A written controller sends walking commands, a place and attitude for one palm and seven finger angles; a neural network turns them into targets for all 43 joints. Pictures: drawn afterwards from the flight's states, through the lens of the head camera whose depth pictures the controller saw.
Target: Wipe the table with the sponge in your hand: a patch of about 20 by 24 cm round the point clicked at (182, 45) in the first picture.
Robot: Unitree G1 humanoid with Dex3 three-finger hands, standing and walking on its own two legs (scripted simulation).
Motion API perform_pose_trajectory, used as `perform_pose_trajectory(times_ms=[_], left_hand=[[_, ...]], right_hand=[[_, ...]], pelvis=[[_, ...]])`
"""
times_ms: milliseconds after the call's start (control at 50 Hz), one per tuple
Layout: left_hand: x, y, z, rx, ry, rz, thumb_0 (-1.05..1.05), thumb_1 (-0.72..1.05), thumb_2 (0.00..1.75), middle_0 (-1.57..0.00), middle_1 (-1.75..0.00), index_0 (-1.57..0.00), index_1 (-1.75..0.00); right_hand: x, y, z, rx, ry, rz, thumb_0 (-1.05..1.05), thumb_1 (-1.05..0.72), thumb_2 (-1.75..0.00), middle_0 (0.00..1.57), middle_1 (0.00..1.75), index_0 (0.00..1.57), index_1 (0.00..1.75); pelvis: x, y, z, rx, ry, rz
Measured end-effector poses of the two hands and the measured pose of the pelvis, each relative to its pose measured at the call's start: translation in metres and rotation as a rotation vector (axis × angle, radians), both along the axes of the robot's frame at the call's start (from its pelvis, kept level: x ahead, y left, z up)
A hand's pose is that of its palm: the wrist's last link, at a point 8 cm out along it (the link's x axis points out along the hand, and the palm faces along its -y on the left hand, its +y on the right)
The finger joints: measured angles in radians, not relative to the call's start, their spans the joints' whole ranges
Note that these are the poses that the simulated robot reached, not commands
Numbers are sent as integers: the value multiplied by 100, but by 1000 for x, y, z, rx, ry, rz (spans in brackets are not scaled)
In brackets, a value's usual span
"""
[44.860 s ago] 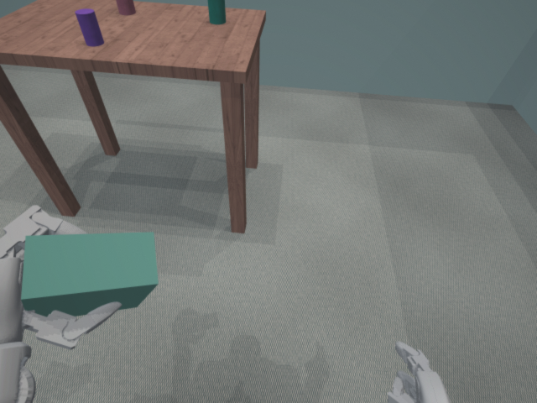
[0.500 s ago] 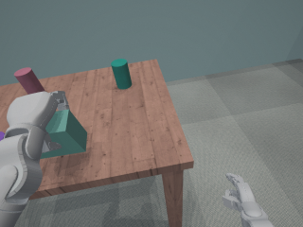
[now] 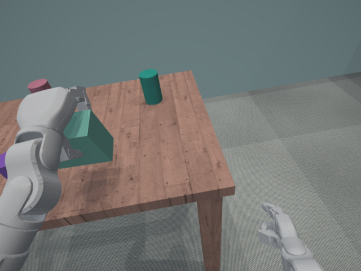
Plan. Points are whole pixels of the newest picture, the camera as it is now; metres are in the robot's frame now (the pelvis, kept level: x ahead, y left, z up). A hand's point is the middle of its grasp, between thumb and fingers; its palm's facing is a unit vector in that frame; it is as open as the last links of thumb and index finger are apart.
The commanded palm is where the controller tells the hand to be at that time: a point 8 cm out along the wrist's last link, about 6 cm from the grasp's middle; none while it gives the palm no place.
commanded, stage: bring the sponge back beside the body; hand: left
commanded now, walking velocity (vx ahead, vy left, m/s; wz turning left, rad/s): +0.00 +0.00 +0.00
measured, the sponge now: (78, 145) +0.28 +0.28 +0.17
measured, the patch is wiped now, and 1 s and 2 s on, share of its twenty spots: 1.00 1.00 1.00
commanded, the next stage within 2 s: step back with the hand held close in 1.64 s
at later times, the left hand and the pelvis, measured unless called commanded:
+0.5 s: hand (62, 143) +0.25 +0.27 +0.21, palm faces +0.19 -0.04 -0.98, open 9.9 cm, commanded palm +0.20 +0.27 +0.29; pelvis +0.00 -0.01 +0.00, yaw +0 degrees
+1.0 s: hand (59, 160) +0.22 +0.27 +0.20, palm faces +0.13 -0.04 -0.99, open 9.9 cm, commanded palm +0.17 +0.28 +0.28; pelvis +0.00 -0.01 +0.00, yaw -1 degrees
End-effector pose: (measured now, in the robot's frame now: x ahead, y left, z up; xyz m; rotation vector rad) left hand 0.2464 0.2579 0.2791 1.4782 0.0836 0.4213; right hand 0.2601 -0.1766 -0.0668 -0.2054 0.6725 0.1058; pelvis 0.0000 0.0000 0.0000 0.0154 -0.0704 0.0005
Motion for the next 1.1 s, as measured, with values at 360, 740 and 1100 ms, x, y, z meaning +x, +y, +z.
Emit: perform_pose_trajectory(times_ms=[360,740,1100], left_hand=[[-19,-3,-6,-4,5,5,-1,-55,105,-77,-136,-80,-140],[-32,2,-18,11,54,26,-1,-55,105,-77,-136,-80,-141],[-54,5,-28,14,76,4,-1,-55,105,-77,-136,-80,-141]], right_hand=[[-11,-20,-6,-5,29,-30,1,-91,-90,20,30,20,30],[2,-19,2,-16,-25,-16,1,-91,-90,20,30,20,30],[-1,-20,-2,-38,-7,-21,1,-91,-90,20,30,20,30]], pelvis=[[1,-5,-2,4,-2,-17],[1,-14,-3,3,-14,-9],[4,-8,-4,-1,-22,-11]])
